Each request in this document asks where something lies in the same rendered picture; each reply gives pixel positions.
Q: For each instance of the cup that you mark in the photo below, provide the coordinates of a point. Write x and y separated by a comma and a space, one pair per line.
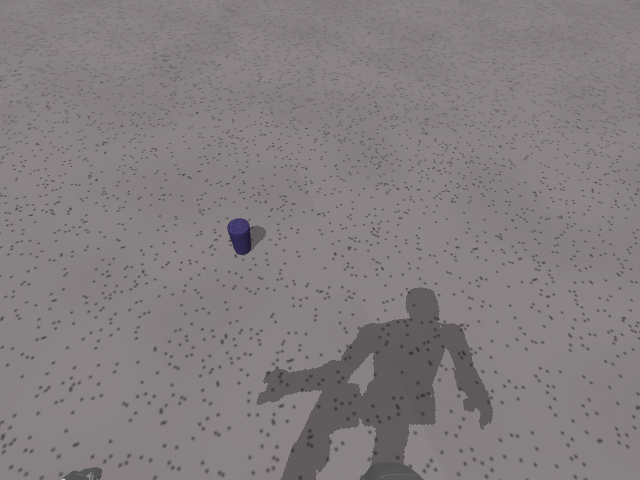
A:
239, 231

